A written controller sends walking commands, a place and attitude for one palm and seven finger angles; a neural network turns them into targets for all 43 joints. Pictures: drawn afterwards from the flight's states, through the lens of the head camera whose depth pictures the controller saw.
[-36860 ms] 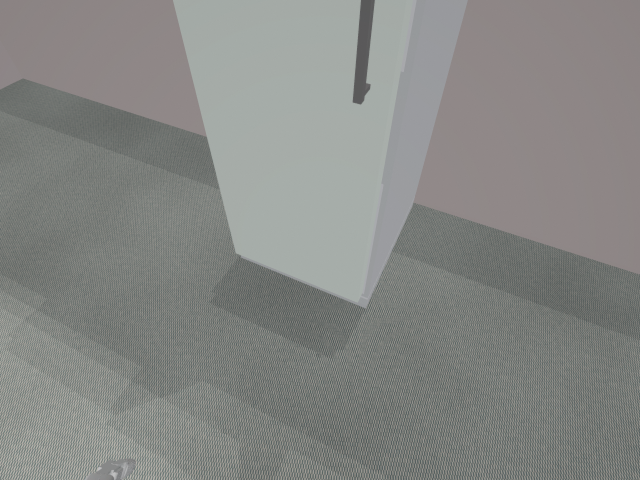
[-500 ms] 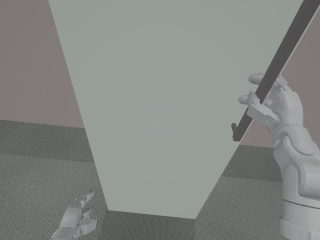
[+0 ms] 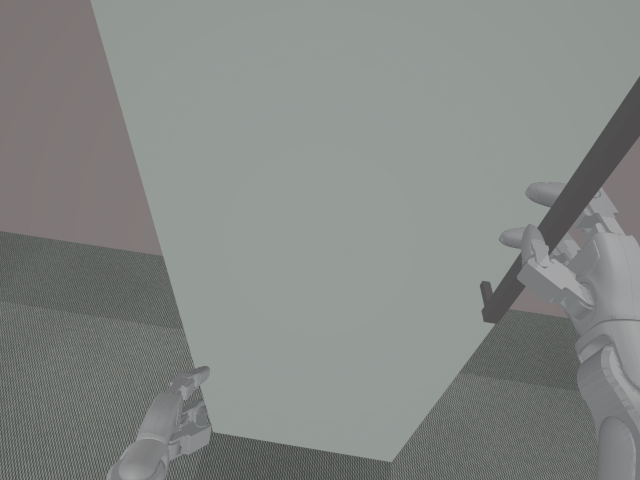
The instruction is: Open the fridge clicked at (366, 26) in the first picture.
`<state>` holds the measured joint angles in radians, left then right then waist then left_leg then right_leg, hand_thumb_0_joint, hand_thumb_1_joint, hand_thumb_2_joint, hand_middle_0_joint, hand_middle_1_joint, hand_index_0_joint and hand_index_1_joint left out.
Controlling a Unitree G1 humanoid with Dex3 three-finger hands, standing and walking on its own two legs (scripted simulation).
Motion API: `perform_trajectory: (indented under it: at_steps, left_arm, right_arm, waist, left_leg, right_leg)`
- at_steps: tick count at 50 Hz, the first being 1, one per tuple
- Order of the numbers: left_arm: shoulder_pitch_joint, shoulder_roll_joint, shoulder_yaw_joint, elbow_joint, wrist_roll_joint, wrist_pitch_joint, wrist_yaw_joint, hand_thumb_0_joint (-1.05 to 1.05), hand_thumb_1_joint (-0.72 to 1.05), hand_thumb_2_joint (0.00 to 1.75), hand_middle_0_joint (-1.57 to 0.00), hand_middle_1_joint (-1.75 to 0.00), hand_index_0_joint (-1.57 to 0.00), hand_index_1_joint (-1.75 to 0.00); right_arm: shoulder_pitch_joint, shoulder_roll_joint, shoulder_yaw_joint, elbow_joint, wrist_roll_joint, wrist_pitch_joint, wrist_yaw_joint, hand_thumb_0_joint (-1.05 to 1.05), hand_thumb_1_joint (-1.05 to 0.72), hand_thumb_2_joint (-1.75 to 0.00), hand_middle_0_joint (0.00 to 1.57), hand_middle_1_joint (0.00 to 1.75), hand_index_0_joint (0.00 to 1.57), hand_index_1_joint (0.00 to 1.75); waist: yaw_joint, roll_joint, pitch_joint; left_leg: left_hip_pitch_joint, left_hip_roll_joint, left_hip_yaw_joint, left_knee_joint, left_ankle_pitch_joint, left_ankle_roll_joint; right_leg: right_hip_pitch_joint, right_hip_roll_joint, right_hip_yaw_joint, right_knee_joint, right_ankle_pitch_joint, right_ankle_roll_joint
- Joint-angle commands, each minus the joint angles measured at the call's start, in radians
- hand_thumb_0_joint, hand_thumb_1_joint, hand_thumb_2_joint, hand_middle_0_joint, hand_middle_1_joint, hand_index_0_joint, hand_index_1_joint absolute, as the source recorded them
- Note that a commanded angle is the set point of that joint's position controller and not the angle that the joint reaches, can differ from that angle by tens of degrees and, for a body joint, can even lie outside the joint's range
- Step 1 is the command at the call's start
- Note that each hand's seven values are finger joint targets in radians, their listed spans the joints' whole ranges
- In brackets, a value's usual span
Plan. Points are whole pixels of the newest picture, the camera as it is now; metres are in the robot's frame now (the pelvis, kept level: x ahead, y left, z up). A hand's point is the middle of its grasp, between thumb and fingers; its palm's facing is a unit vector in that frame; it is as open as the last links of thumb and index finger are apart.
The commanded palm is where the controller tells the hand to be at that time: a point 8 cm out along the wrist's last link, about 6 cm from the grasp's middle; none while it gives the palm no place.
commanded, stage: walk backward, drawing the door open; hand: right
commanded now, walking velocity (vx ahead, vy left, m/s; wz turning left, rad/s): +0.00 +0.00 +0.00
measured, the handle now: (563, 191) +0.34 -0.19 +0.27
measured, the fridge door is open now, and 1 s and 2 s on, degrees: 0 1 25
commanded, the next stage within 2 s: none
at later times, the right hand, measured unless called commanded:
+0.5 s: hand (530, 254) +0.30 -0.17 +0.22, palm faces +0.24 +0.94 -0.25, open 6.5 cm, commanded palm +0.26 -0.21 +0.22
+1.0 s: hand (535, 260) +0.30 -0.17 +0.22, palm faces +0.16 +0.95 -0.26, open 6.9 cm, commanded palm +0.24 -0.22 +0.22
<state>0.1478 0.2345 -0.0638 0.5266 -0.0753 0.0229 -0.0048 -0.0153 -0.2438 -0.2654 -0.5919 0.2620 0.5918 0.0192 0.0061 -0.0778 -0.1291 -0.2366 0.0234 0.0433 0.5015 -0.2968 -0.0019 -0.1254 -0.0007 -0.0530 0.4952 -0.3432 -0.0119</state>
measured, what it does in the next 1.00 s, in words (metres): steps on the spot: left foot, then right foot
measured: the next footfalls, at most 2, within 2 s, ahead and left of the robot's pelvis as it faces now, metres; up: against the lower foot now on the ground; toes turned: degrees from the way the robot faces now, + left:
left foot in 0.50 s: +0.18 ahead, +0.06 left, +0.00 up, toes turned -2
right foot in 0.98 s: -0.06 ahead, -0.15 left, +0.00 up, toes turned -12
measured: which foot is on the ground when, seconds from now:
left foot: down 0.00-0.26, up 0.28-0.48, down 0.50-0.98, up 1.00-1.00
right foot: down 0.00-0.50, up 0.52-0.96, down 0.98-1.00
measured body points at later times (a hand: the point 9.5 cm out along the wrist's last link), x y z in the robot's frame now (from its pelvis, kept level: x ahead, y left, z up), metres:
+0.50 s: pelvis +0.06 -0.01 -0.01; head +0.11 +0.01 +0.44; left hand +0.23 +0.18 -0.12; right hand +0.28 -0.21 +0.23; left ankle +0.15 +0.06 -0.74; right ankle -0.06 -0.11 -0.71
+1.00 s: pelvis -0.03 -0.03 -0.01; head +0.02 -0.04 +0.43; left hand +0.19 +0.20 -0.08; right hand +0.28 -0.22 +0.23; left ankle +0.14 +0.06 -0.74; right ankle -0.10 -0.15 -0.74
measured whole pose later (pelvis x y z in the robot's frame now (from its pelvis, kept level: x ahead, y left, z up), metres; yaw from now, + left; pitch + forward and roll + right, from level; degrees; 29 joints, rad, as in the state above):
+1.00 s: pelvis -0.03 -0.03 -0.01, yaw -8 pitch +0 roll -3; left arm 0.08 0.21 -0.01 0.49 -0.02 0.05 0.05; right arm -0.24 -0.34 -0.04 -0.41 -0.01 0.08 -0.13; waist 0.11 0.08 0.10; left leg -0.48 0.09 0.06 0.45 0.01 0.02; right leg -0.13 0.03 -0.08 0.46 -0.31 0.00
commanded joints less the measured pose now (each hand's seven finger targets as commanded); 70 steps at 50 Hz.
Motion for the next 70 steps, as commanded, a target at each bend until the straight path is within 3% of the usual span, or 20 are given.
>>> perform_trajectory:
  at_steps: [1,3,4,6,9,11,14,18,22,25,26,41,47,50,52,55,57,60,63,70]
  left_arm:
    - [-0.196,0.092,0.050,-0.200,0.002,-0.071,-0.003,0.00,0.90,0.90,-0.20,-0.30,-0.20,-0.30]
    - [-0.186,0.097,0.053,-0.193,0.002,-0.079,-0.001,0.00,0.90,0.90,-0.20,-0.30,-0.20,-0.30]
    - [-0.048,0.133,0.057,-0.180,0.041,-0.066,0.030,0.00,0.90,0.90,-0.20,-0.30,-0.20,-0.30]
    - [-0.020,0.117,0.083,-0.162,0.052,-0.065,0.037,0.00,0.90,0.90,-0.20,-0.30,-0.20,-0.30]
    - [-0.016,0.082,0.070,-0.162,0.057,-0.056,0.053,0.00,0.90,0.90,-0.20,-0.30,-0.20,-0.30]
    - [-0.014,0.084,0.069,-0.149,0.062,-0.042,0.064,0.00,0.90,0.90,-0.20,-0.30,-0.20,-0.30]
    - [-0.037,0.097,0.102,-0.153,0.091,-0.032,0.028,0.00,0.90,0.90,-0.20,-0.30,-0.20,-0.30]
    - [-0.040,0.053,0.099,-0.162,0.064,-0.033,0.019,0.00,0.90,0.90,-0.20,-0.30,-0.20,-0.30]
    - [-0.098,0.024,0.062,-0.154,0.062,-0.081,0.041,0.00,0.90,0.90,-0.20,-0.30,-0.20,-0.30]
    - [-0.087,-0.012,0.057,-0.144,0.088,-0.113,0.053,0.00,0.90,0.90,-0.20,-0.30,-0.20,-0.30]
    - [-0.034,-0.021,0.064,-0.147,0.086,-0.112,0.049,0.00,0.90,0.90,-0.20,-0.30,-0.20,-0.30]
    - [-0.115,-0.003,0.045,-0.150,0.084,-0.039,0.057,0.00,0.90,0.90,-0.20,-0.30,-0.20,-0.30]
    - [-0.108,0.039,0.067,-0.169,0.054,0.000,0.069,0.00,0.90,0.90,-0.20,-0.30,-0.20,-0.30]
    - [-0.173,0.065,0.081,-0.202,0.051,-0.016,0.044,0.00,0.90,0.90,-0.20,-0.30,-0.20,-0.30]
    - [-0.173,0.046,0.090,-0.160,0.073,-0.050,0.041,0.00,0.90,0.90,-0.20,-0.30,-0.20,-0.30]
    - [-0.109,0.082,0.109,-0.128,0.049,-0.081,0.001,0.00,0.90,0.90,-0.20,-0.30,-0.20,-0.30]
    - [-0.109,0.080,0.096,-0.138,0.038,-0.107,-0.019,0.00,0.90,0.90,-0.20,-0.30,-0.20,-0.30]
    - [-0.048,0.042,0.109,-0.170,0.040,-0.125,-0.001,0.00,0.90,0.90,-0.20,-0.30,-0.20,-0.30]
    - [-0.115,-0.006,0.055,-0.168,0.074,-0.110,0.018,0.00,0.90,0.90,-0.20,-0.30,-0.20,-0.30]
    - [-0.132,-0.016,0.051,-0.165,0.091,-0.073,0.039,0.00,0.90,0.90,-0.20,-0.30,-0.20,-0.30]
  right_arm:
    - [0.150,-0.137,-0.032,-0.477,0.035,-0.078,0.055,0.00,-0.90,-0.90,0.45,1.40,0.45,1.40]
    - [0.246,-0.153,-0.072,-0.477,0.049,-0.086,0.050,0.00,-0.90,-0.90,0.45,1.40,0.45,1.40]
    - [-0.321,-0.423,-0.177,-0.476,-0.143,-0.356,-0.075,0.00,-0.90,-0.90,0.45,1.40,0.45,1.40]
    - [0.035,-0.200,-0.074,-0.185,-0.155,-0.494,-0.114,0.00,-0.90,-0.90,0.45,1.40,0.45,1.40]
    - [0.037,-0.201,-0.047,-0.201,-0.168,-0.642,-0.132,0.00,-0.90,-0.90,0.45,1.40,0.45,1.40]
    - [0.014,-0.183,-0.010,-0.251,-0.178,-0.688,-0.137,0.00,-0.90,-0.90,0.45,1.40,0.45,1.40]
    - [0.008,-0.136,0.054,-0.353,-0.210,-0.727,-0.160,0.00,-0.90,-0.90,0.45,1.40,0.45,1.40]
    - [0.099,-0.129,0.062,-0.371,-0.221,-0.733,-0.170,0.00,-0.90,-0.90,0.45,1.40,0.45,1.40]
    - [0.069,-0.170,0.036,-0.411,-0.203,-0.747,-0.155,0.00,-0.90,-0.90,0.45,1.40,0.45,1.40]
    - [0.046,-0.194,-0.005,-0.292,-0.197,-0.764,-0.145,0.00,-0.90,-0.90,0.45,1.40,0.45,1.40]
    - [0.102,-0.153,0.003,-0.214,-0.193,-0.748,-0.141,0.00,-0.90,-0.90,0.45,1.40,0.45,1.40]
    - [-0.237,-0.211,0.020,-0.254,-0.241,-0.752,-0.187,0.00,-0.90,-0.90,0.45,1.40,0.45,1.40]
    - [-0.436,-0.178,0.103,-0.180,-0.215,-0.730,-0.173,0.00,-0.90,-0.90,0.45,1.40,0.45,1.40]
    - [-0.467,-0.117,0.146,-0.178,-0.212,-0.734,-0.144,0.00,-0.90,-0.90,0.45,1.40,0.45,1.40]
    - [-0.515,-0.150,0.100,-0.197,-0.218,-0.757,-0.140,0.00,-0.90,-0.90,0.45,1.40,0.45,1.40]
    - [-0.402,-0.052,0.184,-0.174,-0.233,-0.775,-0.120,0.00,-0.90,-0.90,0.45,1.40,0.45,1.40]
    - [-0.396,-0.067,0.198,-0.195,-0.237,-0.804,-0.095,0.00,-0.90,-0.90,0.45,1.40,0.45,1.40]
    - [-0.329,-0.164,0.062,-0.148,-0.193,-0.821,-0.107,0.00,-0.90,-0.90,0.45,1.40,0.45,1.40]
    - [-0.266,-0.151,0.052,-0.241,-0.205,-0.827,-0.150,0.00,-0.90,-0.90,0.45,1.40,0.45,1.40]
    - [-0.323,-0.121,0.120,-0.208,-0.226,-0.789,-0.180,0.00,-0.90,-0.90,0.45,1.40,0.45,1.40]
  waist:
    - [-0.089,0.069,-0.219]
    - [-0.088,0.085,-0.200]
    - [0.002,0.153,-0.057]
    - [-0.023,0.253,-0.083]
    - [-0.037,0.207,-0.026]
    - [-0.006,0.106,-0.111]
    - [0.021,-0.272,-0.104]
    - [0.021,-0.050,-0.042]
    - [-0.021,-0.070,-0.037]
    - [-0.035,0.298,-0.087]
    - [-0.045,0.376,-0.049]
    - [-0.027,0.290,-0.262]
    - [0.000,0.240,-0.286]
    - [-0.016,-0.142,-0.151]
    - [-0.001,-0.100,-0.019]
    - [-0.021,-0.040,-0.098]
    - [-0.022,-0.050,-0.144]
    - [-0.039,0.430,-0.277]
    - [-0.024,0.232,-0.271]
    - [-0.019,0.321,-0.233]
  left_leg:
    - [0.202,0.018,0.031,0.060,0.724,0.011]
    - [0.205,0.021,0.035,0.061,0.772,0.011]
    - [0.208,0.071,-0.064,-0.001,0.931,0.017]
    - [0.336,0.164,-0.087,0.055,1.182,0.110]
    - [0.429,0.282,-0.119,0.082,1.254,0.139]
    - [0.296,0.179,-0.013,0.206,1.117,0.049]
    - [-0.390,-0.088,0.028,0.574,-0.211,0.005]
    - [-0.455,-0.061,0.051,0.350,-0.148,0.029]
    - [0.087,-0.007,0.022,-0.062,0.284,0.059]
    - [0.228,0.344,-0.268,-0.096,1.113,0.201]
    - [0.152,0.386,-0.305,-0.121,1.050,0.204]
    - [0.259,0.329,-0.163,-0.180,0.558,0.175]
    - [0.238,0.206,-0.089,-0.065,0.425,0.085]
    - [0.090,-0.022,0.007,0.350,0.057,-0.007]
    - [-0.109,-0.044,-0.087,0.545,-0.162,0.010]
    - [-0.070,-0.032,-0.012,-0.018,0.026,0.050]
    - [0.189,0.003,0.000,-0.340,0.399,0.072]
    - [0.490,0.392,-0.221,-0.059,1.217,0.261]
    - [0.447,0.352,-0.151,-0.035,1.142,0.234]
    - [0.360,0.283,-0.092,-0.028,1.079,0.167]
  right_leg:
    - [0.000,-0.042,0.064,0.029,0.780,0.001]
    - [-0.025,-0.042,0.060,0.041,0.764,0.004]
    - [-0.098,-0.066,0.076,0.110,0.749,-0.015]
    - [-0.253,-0.014,0.063,0.249,0.503,0.006]
    - [-0.434,0.013,0.092,0.171,0.021,-0.001]
    - [-0.168,-0.036,0.057,-0.091,0.522,-0.018]
    - [0.532,-0.240,0.265,-0.003,1.675,-0.070]
    - [0.489,-0.202,0.261,0.053,1.344,-0.044]
    - [0.066,-0.176,0.227,0.143,1.090,0.006]
    - [-0.203,0.072,0.113,0.613,-0.194,0.027]
    - [-0.225,0.058,0.171,0.692,-0.270,0.013]
    - [-0.203,0.040,-0.006,0.318,-0.187,0.022]
    - [0.000,0.000,-0.025,-0.169,0.162,0.017]
    - [-0.138,-0.334,0.258,-0.221,0.696,-0.117]
    - [-0.122,-0.402,0.354,-0.161,0.933,-0.200]
    - [0.261,-0.274,0.187,0.085,1.220,-0.062]
    - [0.174,-0.184,0.185,0.248,1.056,-0.013]
    - [-0.311,0.021,0.139,0.658,-0.240,0.022]
    - [-0.331,0.020,0.097,0.622,-0.224,0.026]
    - [-0.248,0.044,-0.026,0.388,-0.140,0.032]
